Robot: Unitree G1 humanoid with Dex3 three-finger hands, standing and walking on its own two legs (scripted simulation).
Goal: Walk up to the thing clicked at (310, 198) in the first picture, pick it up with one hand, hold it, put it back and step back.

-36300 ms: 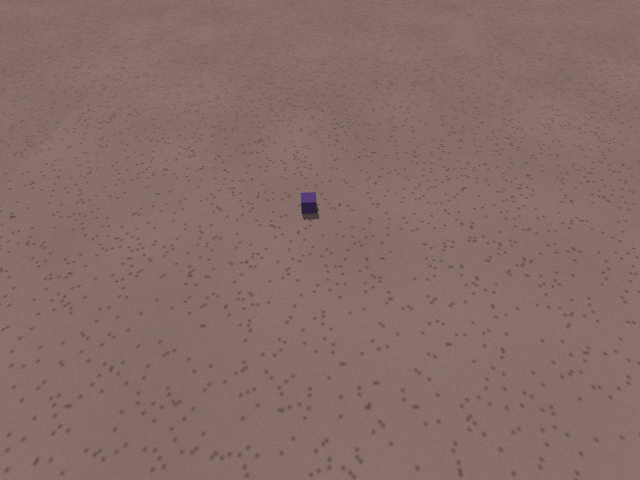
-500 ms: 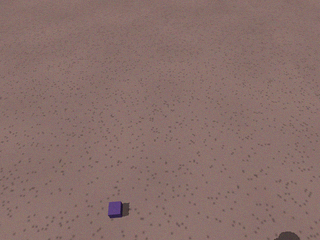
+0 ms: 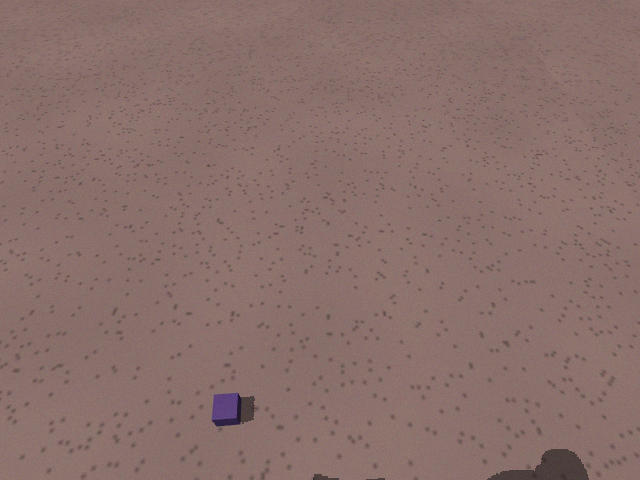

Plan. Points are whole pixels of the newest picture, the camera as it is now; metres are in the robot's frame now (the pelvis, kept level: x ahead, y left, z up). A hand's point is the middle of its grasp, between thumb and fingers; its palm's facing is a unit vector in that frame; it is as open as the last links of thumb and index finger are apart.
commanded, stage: walk up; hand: left
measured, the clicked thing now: (227, 409) +0.41 +0.28 -0.74
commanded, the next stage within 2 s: stand in 1.76 s
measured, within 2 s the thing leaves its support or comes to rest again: neither
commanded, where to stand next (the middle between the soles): +0.04 +0.01 m, yaw +4 degrees
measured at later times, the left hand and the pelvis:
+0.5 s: hand out of the picture -0.02 +0.25 -0.14, palm faces +0.10 -0.90 -0.42, open 7.4 cm; pelvis -0.05 -0.03 -0.01, yaw +6 degrees
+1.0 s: hand out of the picture +0.03 +0.25 -0.14, palm faces +0.02 -0.90 -0.44, open 7.4 cm; pelvis -0.03 -0.02 -0.01, yaw +3 degrees
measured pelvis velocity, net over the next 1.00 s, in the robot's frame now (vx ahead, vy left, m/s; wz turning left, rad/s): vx -0.03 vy -0.02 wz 0.06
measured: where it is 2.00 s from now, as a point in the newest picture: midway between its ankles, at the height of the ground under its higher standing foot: outside the picture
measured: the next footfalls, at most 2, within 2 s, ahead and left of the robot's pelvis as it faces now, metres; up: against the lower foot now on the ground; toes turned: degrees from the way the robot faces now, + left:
left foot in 0.52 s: -0.03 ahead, +0.12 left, +0.00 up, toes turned +4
left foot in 1.10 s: -0.02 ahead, +0.14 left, +0.00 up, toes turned +3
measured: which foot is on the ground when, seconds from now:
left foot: down 0.00-0.18, up 0.20-0.50, down 0.52-0.82, up 0.84-1.00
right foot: down 0.00-1.00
